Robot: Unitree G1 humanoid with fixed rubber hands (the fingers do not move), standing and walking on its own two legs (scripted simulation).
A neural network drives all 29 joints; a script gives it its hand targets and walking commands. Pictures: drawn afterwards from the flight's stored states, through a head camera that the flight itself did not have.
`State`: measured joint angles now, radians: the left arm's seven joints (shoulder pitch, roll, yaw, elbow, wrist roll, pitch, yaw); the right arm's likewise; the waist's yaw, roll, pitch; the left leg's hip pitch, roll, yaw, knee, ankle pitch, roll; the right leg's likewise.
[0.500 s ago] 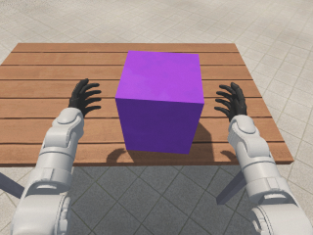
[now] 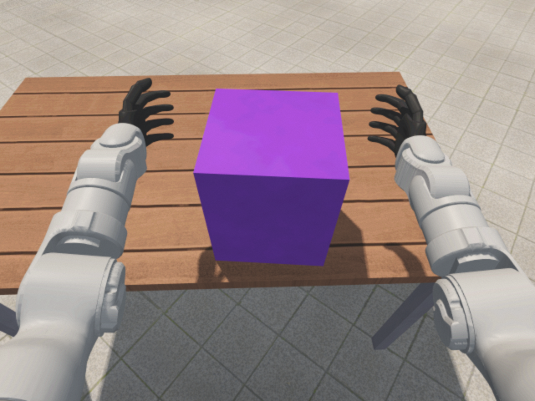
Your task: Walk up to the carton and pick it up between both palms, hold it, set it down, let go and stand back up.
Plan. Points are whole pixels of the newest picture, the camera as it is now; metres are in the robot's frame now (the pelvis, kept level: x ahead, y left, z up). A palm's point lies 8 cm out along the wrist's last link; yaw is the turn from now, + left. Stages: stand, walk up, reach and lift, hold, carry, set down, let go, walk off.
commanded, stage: reach and lift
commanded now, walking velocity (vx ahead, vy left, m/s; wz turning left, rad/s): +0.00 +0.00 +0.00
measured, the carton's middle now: (272, 182) +0.48 -0.01 +0.02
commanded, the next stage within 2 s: none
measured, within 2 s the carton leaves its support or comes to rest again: neither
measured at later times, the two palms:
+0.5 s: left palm (152, 181) +0.44 +0.19 +0.08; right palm (389, 188) +0.41 -0.19 +0.07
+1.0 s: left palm (180, 189) +0.44 +0.15 +0.05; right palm (382, 197) +0.41 -0.19 +0.05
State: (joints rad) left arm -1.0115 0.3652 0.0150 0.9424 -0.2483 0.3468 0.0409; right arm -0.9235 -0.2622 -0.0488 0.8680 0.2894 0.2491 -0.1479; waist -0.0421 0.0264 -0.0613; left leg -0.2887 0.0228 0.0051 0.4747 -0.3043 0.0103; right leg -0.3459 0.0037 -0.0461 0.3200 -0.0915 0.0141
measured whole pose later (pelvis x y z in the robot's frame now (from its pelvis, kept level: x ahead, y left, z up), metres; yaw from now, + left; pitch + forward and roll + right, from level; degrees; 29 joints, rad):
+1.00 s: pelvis -0.03 -0.01 -0.03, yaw +1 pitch +21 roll -1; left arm -1.12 0.24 -0.05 1.49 -0.29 -0.22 0.05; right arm -0.93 -0.12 -0.14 1.13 0.12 -0.10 -0.15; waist -0.07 0.02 -0.21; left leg -0.74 0.00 -0.01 0.70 -0.33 0.00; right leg -0.81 -0.03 -0.06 0.59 -0.15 0.00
